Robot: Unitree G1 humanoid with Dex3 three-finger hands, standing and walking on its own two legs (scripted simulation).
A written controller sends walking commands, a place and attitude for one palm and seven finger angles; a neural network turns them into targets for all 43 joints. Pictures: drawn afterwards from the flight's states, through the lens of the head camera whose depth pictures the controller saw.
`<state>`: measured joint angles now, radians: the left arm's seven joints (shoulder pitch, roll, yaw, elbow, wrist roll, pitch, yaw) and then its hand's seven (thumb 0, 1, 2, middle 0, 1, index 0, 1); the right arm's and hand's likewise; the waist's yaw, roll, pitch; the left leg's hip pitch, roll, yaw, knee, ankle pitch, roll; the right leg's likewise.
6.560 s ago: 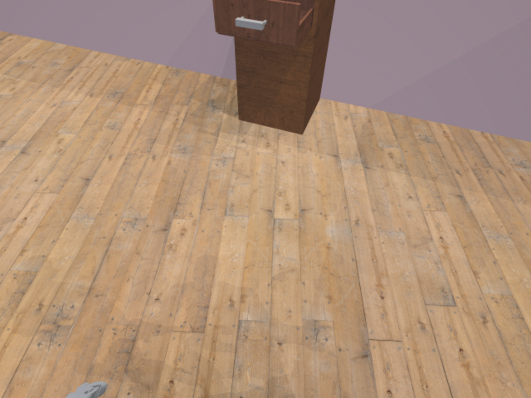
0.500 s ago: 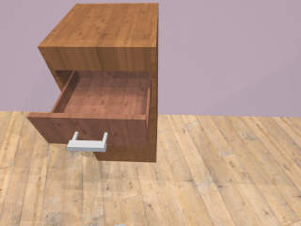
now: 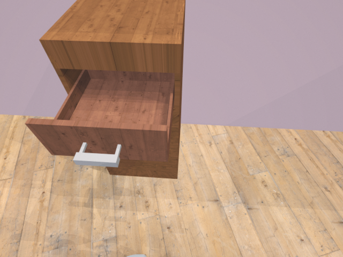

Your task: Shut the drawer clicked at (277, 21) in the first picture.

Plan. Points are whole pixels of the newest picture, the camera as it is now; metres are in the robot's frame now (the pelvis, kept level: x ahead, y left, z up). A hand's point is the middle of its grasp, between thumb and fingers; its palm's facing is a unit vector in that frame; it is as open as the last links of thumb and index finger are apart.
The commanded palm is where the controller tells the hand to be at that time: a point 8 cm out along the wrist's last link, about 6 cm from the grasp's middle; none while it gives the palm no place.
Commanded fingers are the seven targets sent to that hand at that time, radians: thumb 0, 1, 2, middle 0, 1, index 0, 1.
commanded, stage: come to a stop and stand still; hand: left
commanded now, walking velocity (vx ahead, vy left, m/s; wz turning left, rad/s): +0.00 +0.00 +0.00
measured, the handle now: (99, 153) +0.38 +0.25 -0.04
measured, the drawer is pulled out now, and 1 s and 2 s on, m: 0.25 0.25 0.25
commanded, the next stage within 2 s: look again from close up in 1.12 s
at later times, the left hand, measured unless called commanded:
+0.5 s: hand out of the picture +0.02 +0.18 -0.16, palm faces +0.02 -0.98 -0.20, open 7.3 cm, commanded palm none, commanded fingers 0.00 0.90 0.90 -0.20 -0.30 -0.20 -0.30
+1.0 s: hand out of the picture -0.06 +0.18 -0.17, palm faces +0.03 -0.99 -0.16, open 7.4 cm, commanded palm none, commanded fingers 0.00 0.90 0.90 -0.20 -0.30 -0.20 -0.30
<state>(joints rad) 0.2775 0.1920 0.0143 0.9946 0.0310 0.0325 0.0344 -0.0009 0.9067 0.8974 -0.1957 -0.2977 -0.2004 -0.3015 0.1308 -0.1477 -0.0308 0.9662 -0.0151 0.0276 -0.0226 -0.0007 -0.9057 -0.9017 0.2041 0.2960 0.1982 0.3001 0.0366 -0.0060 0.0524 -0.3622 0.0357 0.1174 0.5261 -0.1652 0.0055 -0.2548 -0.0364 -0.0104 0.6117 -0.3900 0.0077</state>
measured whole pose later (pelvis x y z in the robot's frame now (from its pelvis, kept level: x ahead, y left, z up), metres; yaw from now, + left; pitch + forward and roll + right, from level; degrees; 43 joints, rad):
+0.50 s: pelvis -0.02 +0.00 +0.01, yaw +1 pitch -1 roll -1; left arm 0.27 0.18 -0.01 0.97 0.02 0.01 0.03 0.00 0.91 0.90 -0.20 -0.30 -0.20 -0.30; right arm 0.26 -0.16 0.00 1.04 -0.02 0.02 -0.01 0.00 -0.91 -0.90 0.20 0.30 0.19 0.30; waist -0.01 -0.01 0.03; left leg -0.28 0.01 0.06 0.50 -0.20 0.03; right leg -0.20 0.01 -0.04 0.48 -0.26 -0.01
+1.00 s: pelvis -0.02 +0.03 +0.01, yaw +0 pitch -1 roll -1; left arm 0.36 0.13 -0.01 1.09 0.02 0.00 0.05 0.00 0.91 0.90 -0.19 -0.30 -0.20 -0.30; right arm 0.26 -0.15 -0.01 1.12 -0.01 0.00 -0.02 0.00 -0.92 -0.90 0.20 0.30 0.20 0.30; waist 0.01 -0.01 0.03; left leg -0.24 -0.03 0.09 0.43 -0.17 0.07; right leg -0.18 -0.04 -0.01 0.44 -0.23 0.03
